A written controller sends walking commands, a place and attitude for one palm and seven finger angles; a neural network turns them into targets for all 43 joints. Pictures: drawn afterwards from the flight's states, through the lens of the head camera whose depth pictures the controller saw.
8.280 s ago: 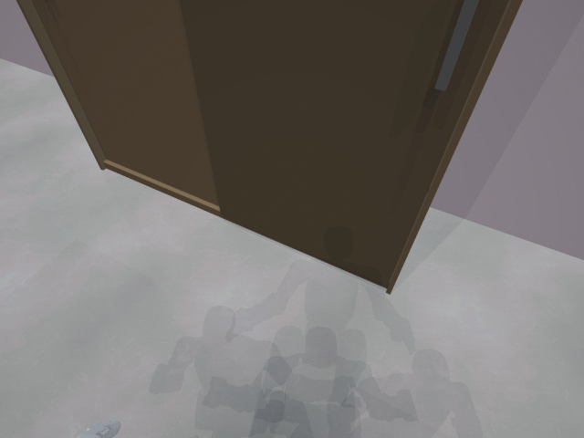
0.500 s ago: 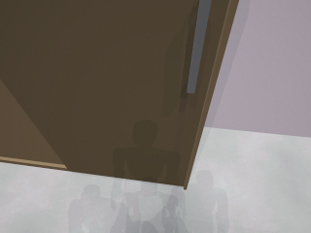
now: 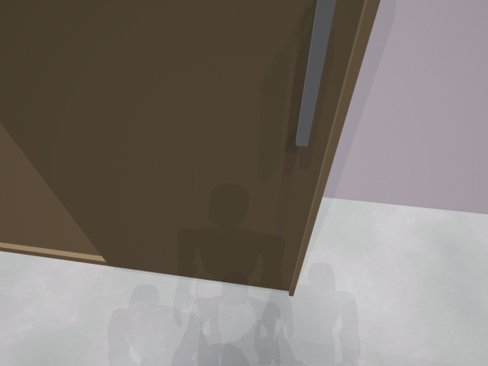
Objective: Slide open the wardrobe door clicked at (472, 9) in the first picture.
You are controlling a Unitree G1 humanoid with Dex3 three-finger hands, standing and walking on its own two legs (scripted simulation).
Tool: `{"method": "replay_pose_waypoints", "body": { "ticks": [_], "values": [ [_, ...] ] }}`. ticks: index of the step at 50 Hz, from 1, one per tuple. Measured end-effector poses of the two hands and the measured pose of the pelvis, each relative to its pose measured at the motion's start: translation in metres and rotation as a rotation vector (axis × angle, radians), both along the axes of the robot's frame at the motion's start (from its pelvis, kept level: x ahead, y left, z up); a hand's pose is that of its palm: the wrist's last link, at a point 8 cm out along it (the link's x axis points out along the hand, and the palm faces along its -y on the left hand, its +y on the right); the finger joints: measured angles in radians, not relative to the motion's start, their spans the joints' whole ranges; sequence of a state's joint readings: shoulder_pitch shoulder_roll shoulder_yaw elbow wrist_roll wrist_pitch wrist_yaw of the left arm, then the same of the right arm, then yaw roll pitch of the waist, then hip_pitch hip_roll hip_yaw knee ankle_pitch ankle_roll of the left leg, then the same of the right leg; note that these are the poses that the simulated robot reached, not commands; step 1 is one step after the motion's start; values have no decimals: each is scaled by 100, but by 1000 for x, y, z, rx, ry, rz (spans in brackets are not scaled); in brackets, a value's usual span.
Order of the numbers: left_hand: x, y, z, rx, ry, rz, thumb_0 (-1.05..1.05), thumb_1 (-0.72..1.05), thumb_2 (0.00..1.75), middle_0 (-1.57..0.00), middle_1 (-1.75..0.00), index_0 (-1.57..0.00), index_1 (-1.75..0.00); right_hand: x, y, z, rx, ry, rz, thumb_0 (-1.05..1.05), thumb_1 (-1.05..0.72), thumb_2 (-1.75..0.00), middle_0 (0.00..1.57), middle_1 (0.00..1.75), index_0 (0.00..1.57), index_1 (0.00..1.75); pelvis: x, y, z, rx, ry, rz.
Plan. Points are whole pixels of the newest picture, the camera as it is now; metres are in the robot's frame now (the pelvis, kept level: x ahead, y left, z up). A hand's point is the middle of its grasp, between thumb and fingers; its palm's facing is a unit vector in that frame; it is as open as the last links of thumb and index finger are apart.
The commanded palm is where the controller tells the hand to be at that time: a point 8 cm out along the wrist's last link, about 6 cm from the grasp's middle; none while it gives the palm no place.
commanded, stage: look again from close up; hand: right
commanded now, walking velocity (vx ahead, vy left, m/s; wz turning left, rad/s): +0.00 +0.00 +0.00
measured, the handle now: (312, 70) +0.52 -0.08 +0.24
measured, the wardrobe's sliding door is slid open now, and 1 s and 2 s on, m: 0.00 0.00 0.00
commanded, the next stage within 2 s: raise the hand with hooked fingers in 0.34 s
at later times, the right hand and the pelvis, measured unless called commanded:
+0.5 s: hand out of the picture +0.04 -0.18 -0.16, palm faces +0.13 +0.97 -0.19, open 7.4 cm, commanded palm +0.11 -0.22 -0.06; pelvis +0.01 +0.00 +0.00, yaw +0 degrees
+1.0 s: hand (399, 354) +0.15 -0.19 +0.03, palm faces +0.24 +0.97 -0.07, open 9.4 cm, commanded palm +0.14 -0.25 +0.04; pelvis +0.00 +0.05 -0.05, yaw -6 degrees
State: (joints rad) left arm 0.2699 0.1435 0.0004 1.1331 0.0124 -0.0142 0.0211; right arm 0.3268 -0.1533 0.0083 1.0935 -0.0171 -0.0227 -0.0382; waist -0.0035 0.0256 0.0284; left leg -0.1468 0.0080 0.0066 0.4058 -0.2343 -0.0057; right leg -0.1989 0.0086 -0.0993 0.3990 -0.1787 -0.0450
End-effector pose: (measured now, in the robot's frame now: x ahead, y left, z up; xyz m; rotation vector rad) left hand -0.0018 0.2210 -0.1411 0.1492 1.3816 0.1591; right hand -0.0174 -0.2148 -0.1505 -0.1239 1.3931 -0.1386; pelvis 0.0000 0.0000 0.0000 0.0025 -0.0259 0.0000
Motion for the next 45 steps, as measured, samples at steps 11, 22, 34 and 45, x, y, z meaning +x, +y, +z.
{"method": "replay_pose_waypoints", "body": {
  "ticks": [11, 22, 34, 45],
  "values": [
    [9, 4, 1, 6, -8, -10, 0, 90, 90, -20, -30, -20, -29, 11, -3, 1, -7, -14, 6, 1, -91, -90, 19, 30, 19, 30, 4, 1, 0, -1, 3, -1],
    [19, 8, 2, 13, -15, -17, 0, 90, 90, -20, -30, -20, -29, 19, -5, 2, -13, -17, 9, 1, -91, -90, 19, 30, 20, 30, 9, 2, 1, -2, 5, -1],
    [139, 29, 33, 53, -686, -115, 1, 90, 90, -21, -30, -20, -29, 199, -9, 174, -45, -1339, -31, 2, -82, -85, 20, 37, 20, 36, -3, 12, -26, -12, 86, -40],
    [226, 47, 67, 99, -930, -247, 1, 90, 90, -20, -30, -20, -29, 135, -18, 150, -39, -1293, -35, 2, -57, -75, 22, 52, 22, 51, -3, 39, -53, 11, 130, -65]
  ]
}}
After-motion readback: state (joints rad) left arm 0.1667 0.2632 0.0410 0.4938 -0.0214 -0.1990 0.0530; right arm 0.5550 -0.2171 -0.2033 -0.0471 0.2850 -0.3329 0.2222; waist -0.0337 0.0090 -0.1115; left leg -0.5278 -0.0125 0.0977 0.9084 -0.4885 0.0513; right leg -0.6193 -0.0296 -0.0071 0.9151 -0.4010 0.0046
